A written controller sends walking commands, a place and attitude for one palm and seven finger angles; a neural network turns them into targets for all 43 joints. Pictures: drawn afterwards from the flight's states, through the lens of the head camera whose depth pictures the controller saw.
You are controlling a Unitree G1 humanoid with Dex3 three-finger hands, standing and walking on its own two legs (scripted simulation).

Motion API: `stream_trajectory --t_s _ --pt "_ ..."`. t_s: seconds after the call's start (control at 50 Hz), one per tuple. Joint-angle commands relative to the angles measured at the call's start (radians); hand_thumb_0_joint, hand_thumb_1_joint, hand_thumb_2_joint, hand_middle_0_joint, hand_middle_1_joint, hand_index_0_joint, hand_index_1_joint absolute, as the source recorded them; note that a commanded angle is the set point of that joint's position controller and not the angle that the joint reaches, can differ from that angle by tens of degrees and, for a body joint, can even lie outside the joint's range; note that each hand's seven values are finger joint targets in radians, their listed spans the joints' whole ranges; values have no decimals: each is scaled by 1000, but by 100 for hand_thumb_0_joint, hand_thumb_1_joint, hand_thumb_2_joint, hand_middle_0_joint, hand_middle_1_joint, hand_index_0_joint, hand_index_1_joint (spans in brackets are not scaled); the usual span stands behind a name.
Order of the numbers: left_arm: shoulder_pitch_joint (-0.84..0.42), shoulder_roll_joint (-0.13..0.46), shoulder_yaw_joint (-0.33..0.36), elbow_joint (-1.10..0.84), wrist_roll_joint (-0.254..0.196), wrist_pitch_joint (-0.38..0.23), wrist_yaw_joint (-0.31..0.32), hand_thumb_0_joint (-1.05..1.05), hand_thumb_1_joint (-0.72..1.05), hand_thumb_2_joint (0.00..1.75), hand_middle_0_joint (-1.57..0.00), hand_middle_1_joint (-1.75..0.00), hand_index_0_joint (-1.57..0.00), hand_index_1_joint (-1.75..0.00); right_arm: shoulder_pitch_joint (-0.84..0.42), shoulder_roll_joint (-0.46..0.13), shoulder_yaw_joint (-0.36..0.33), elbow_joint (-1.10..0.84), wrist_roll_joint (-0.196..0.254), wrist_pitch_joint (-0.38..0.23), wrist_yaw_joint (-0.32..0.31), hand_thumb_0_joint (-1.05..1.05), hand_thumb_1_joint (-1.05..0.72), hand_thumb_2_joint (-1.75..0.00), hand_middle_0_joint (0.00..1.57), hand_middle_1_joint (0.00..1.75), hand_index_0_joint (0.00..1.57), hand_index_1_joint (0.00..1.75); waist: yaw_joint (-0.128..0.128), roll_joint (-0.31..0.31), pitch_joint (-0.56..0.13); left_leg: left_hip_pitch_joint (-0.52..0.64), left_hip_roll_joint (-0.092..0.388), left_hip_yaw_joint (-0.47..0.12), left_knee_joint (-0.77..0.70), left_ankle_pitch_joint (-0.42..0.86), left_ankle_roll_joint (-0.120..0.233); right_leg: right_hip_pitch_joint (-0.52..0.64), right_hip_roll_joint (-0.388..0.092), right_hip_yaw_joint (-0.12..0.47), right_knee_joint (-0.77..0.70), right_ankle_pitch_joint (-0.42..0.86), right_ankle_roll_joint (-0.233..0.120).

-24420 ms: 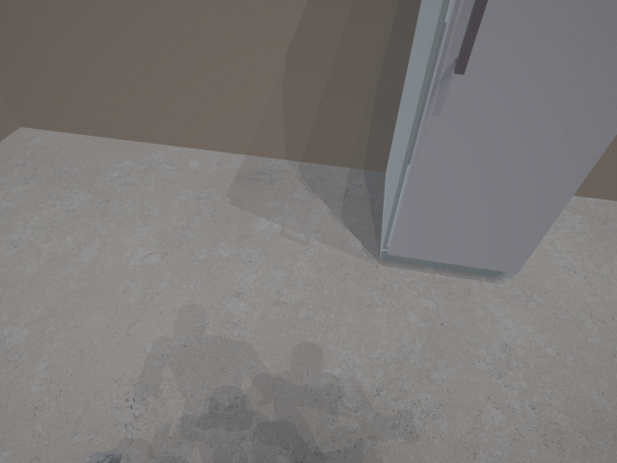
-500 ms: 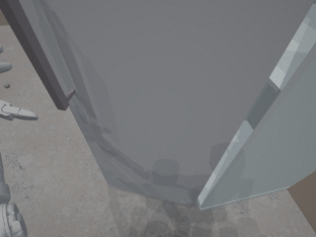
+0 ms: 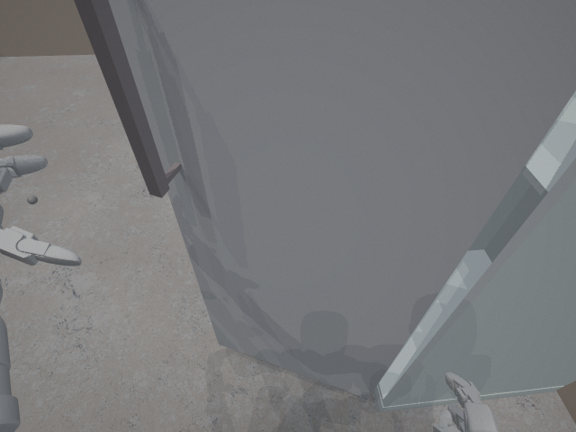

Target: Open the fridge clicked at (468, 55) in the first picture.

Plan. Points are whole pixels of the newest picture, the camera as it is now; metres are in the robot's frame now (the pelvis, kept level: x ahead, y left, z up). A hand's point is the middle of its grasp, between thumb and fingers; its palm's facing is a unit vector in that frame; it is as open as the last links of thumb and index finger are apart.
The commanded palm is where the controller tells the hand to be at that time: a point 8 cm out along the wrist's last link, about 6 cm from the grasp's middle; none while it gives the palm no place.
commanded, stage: slip the hand off the handle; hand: left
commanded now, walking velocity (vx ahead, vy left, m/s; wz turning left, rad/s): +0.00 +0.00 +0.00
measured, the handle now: (140, 97) +0.44 +0.24 +0.25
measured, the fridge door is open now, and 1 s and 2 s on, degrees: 65 65 65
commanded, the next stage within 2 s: draw the hand back to the body in 0.04 s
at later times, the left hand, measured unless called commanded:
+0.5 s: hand (35, 228) +0.26 +0.30 +0.19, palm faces +0.09 -0.99 -0.06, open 14.7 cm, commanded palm +0.22 +0.34 +0.19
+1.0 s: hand (29, 264) +0.23 +0.30 +0.17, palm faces +0.56 -0.78 -0.29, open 12.5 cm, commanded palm +0.18 +0.32 +0.19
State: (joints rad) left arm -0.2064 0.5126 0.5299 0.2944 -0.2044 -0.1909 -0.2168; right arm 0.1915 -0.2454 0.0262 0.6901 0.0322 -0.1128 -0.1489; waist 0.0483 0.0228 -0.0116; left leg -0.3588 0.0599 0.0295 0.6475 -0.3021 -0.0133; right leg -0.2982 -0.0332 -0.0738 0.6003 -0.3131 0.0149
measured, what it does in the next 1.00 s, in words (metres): stands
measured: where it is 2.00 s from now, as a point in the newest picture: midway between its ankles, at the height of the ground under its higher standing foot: outside the picture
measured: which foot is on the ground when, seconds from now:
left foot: down 0.00-1.00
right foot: down 0.00-1.00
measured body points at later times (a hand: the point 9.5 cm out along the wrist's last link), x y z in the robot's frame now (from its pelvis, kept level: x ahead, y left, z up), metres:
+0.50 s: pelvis +0.01 -0.01 +0.01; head -0.02 -0.02 +0.46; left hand +0.25 +0.35 +0.20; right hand +0.19 -0.25 -0.06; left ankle +0.02 +0.12 -0.73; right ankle +0.00 -0.13 -0.73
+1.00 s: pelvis +0.00 +0.01 +0.02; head -0.02 -0.01 +0.47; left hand +0.19 +0.34 +0.19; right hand +0.18 -0.22 -0.07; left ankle +0.02 +0.12 -0.73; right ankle +0.00 -0.13 -0.73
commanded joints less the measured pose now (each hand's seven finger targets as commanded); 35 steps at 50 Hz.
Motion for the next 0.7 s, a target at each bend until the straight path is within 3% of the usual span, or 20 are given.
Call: stream_trajectory --t_s 0.0,0.02,0.08,0.14,0.16,0.2,0.24,0.28,0.34,0.36,0.38,0.42,0.5,0.54,0.58,0.64,0.66,0.68 --pt "-229 297 80 -284 -30 -54 -4 0 -55 20 -25 -115 -25 -115 -57 -143 -49 -126 -1 -53 -13 0 -90 -90 20 30 20 30 -5 101 -208 141 -41 -22 -109 213 12 46 48 27 -81 195 -28" --pt "-226 285 73 -300 -37 -54 -9 0 -55 20 -25 -115 -25 -115 -61 -142 -48 -128 -1 -56 -13 0 -90 -90 20 30 20 30 -10 95 -200 143 -42 -21 -109 208 12 40 49 27 -85 192 -26" --pt "-262 329 106 -292 -43 -55 -13 0 -55 20 -25 -115 -25 -115 -60 -149 -48 -110 -2 -58 -22 0 -90 -90 20 30 20 30 -19 87 -185 135 -42 -16 -104 208 14 36 44 31 -91 201 -23" --pt "-287 308 80 -269 -42 -56 -20 0 -55 20 -25 -115 -25 -115 -67 -145 -44 -102 -3 -63 -27 0 -90 -90 20 30 20 30 -25 95 -166 126 -46 -17 -107 178 13 25 42 32 -99 166 -23" --pt "-227 276 31 -138 -122 85 -102 0 -55 20 -25 -115 -25 -115 -92 -164 -44 -105 32 -62 -35 0 -90 -90 20 30 20 30 -23 96 -218 167 -41 -20 -137 162 16 106 26 41 -125 188 -30" --pt "-283 345 62 -287 -158 210 -173 0 -55 20 -25 -115 -25 -115 -123 -164 -42 -151 50 -74 -50 0 -90 -90 20 30 20 30 -4 126 -263 216 -49 -23 -142 225 28 157 20 43 -138 267 -26" --pt "-232 368 74 -310 -175 307 -222 0 -55 20 -25 -115 -25 -115 -127 -165 -31 -179 57 -81 -54 0 -90 -90 20 30 20 30 -1 106 -242 223 -52 -30 -148 271 34 175 19 34 -144 314 -25" --pt "-157 397 102 -341 -196 350 -268 0 -55 20 -25 -115 -25 -115 -120 -166 -21 -201 61 -82 -41 0 -90 -90 20 30 20 30 4 85 -212 220 -55 -35 -148 313 36 191 18 32 -145 371 -23" --pt "-64 410 166 -342 -240 344 -306 0 -55 20 -25 -115 -25 -115 -102 -167 -22 -228 60 -80 -15 0 -90 -90 20 30 20 30 7 11 -176 188 -56 -42 -147 296 33 183 17 46 -156 372 -11" --pt "-24 431 207 -354 -250 338 -297 0 -55 20 -25 -115 -25 -115 -105 -171 -29 -237 57 -85 -5 0 -90 -90 20 30 20 30 23 17 -187 191 -55 -39 -139 317 32 201 12 50 -149 410 -12" --pt "2 406 200 -350 -253 336 -289 0 -55 20 -25 -115 -25 -115 -94 -165 -26 -245 60 -88 2 0 -90 -90 20 30 20 30 22 5 -181 182 -55 -34 -148 313 30 194 15 37 -145 405 -11" --pt "52 323 154 -335 -263 341 -278 0 -55 20 -25 -115 -25 -115 -90 -163 -29 -252 67 -92 13 0 -90 -90 20 30 20 30 13 -2 -144 175 -50 -25 -155 273 24 162 19 40 -157 353 -6" --pt "-9 263 65 -390 -235 366 -246 0 -55 20 -25 -115 -25 -115 -108 -167 -26 -251 72 -100 11 0 -90 -90 20 30 20 30 -2 44 -71 179 -45 -24 -180 181 20 99 31 41 -191 174 -19" --pt "-55 269 53 -428 -220 361 -231 0 -55 20 -25 -115 -25 -115 -115 -169 -24 -244 69 -107 2 0 -90 -90 20 30 20 30 -8 56 -54 190 -46 -31 -196 136 23 80 36 41 -213 94 -21" --pt "-83 287 61 -508 -205 340 -211 0 -48 24 -25 -111 -25 -111 -127 -164 -21 -239 61 -118 -6 0 -90 -90 20 30 20 30 -7 89 -85 215 -46 -32 -200 138 24 96 33 42 -216 84 -26" --pt "-15 283 85 -555 -208 315 -197 0 -37 29 -24 -104 -24 -104 -127 -155 -14 -232 54 -131 -11 0 -90 -90 20 30 20 30 9 93 -115 236 -49 -33 -215 159 26 129 42 24 -215 111 -28" --pt "-10 402 147 -616 -16 238 57 0 -33 31 -24 -102 -24 -102 -126 -138 -21 -221 -9 -145 16 0 -90 -90 20 30 20 30 35 122 9 155 -54 -5 -214 130 3 113 22 54 -287 70 -34" --pt "87 203 37 -572 -3 209 154 0 -30 32 -24 -100 -24 -100 -146 -125 -15 -197 -21 -155 16 0 -90 -90 20 30 20 30 7 117 26 165 -49 -6 -239 89 -7 108 20 24 -290 42 -36"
